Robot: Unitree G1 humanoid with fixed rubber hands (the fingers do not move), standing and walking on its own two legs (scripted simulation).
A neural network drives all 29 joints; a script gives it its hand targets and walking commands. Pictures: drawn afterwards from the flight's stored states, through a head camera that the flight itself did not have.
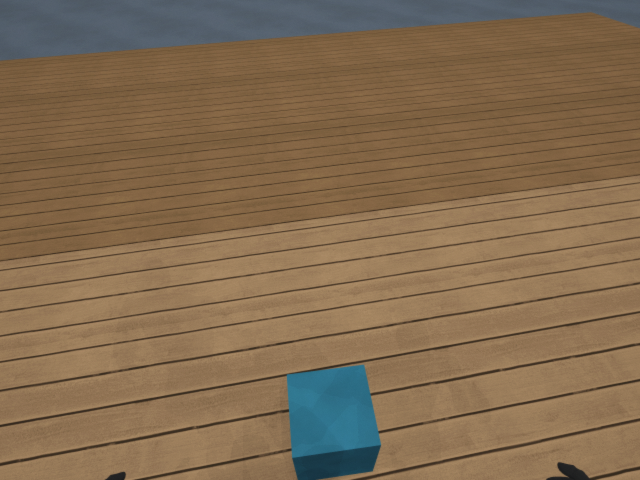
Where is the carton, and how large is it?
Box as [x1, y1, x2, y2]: [287, 365, 380, 479]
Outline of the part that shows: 363,365 287,374 292,458 298,479 318,479 372,470 380,446 380,442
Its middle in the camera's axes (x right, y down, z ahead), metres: +0.02 +0.52 +1.06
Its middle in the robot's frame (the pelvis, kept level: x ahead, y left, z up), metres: +0.41 +0.01 -0.65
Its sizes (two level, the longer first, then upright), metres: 0.210 0.200 0.250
